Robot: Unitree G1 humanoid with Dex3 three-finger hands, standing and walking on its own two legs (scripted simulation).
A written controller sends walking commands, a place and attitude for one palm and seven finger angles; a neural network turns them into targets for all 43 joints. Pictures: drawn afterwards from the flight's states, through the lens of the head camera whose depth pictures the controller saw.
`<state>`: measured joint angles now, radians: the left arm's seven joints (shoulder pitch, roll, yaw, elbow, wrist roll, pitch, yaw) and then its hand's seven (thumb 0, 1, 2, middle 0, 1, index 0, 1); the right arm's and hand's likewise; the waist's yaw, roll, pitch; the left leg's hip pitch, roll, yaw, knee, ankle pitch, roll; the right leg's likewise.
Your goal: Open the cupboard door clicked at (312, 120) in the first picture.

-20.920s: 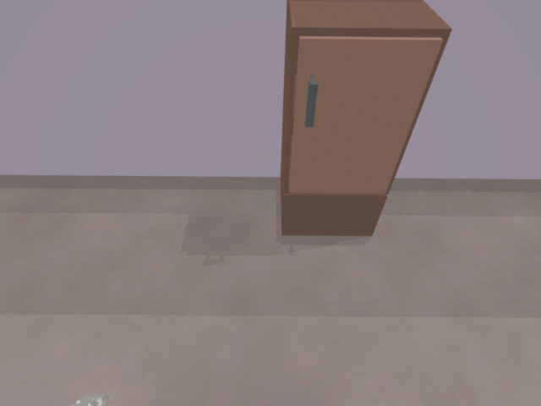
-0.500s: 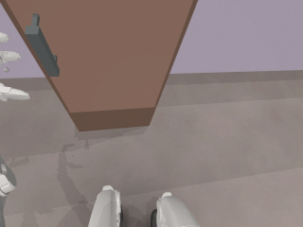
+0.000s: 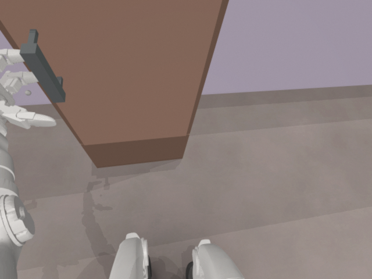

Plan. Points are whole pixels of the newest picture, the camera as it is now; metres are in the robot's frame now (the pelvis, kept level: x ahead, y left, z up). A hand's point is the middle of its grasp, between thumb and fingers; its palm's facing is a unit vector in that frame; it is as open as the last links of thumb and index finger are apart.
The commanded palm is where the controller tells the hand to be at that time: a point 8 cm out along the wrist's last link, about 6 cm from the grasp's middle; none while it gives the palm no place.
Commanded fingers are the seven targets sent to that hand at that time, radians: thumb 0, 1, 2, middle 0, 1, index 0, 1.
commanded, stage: slide the fingers in behind the handle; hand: left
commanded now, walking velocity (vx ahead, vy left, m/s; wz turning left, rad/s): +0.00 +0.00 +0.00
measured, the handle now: (47, 68) +0.53 +0.27 +0.06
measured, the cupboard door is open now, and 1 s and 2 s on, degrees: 0 0 0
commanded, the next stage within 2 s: close the thumb around the handle in 1.12 s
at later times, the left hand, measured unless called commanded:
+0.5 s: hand (45, 93) +0.47 +0.26 +0.06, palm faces +0.11 -0.99 -0.02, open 14.0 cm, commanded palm +0.45 +0.29 +0.06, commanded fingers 0.00 -0.50 0.30 -0.30 -1.20 -0.30 -1.20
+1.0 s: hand (49, 93) +0.47 +0.25 +0.06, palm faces +0.11 -0.99 -0.02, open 14.0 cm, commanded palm +0.45 +0.29 +0.06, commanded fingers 0.00 -0.50 0.30 -0.30 -1.20 -0.30 -1.20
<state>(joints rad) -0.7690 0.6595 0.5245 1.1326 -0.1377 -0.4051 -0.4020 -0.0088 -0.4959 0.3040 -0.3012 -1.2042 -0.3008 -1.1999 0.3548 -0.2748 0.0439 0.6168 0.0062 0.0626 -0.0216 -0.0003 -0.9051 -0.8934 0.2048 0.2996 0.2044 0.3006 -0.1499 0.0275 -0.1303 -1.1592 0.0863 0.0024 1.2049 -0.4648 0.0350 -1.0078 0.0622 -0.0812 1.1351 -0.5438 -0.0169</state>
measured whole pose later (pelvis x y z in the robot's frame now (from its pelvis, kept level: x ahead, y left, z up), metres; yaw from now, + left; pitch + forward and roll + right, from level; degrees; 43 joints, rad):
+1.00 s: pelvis +0.00 +0.00 +0.00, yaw +1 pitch +23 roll -5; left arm -0.74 0.54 0.44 1.10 -0.14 -0.45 -0.30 -0.01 -0.50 0.30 -0.30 -1.20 -0.30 -1.20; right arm 0.36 -0.26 0.03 0.64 0.00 0.07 -0.01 0.00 -0.91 -0.89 0.20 0.30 0.20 0.30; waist -0.14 0.03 -0.14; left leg -1.12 0.08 0.01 1.19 -0.47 0.03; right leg -0.98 0.06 -0.08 1.13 -0.55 -0.02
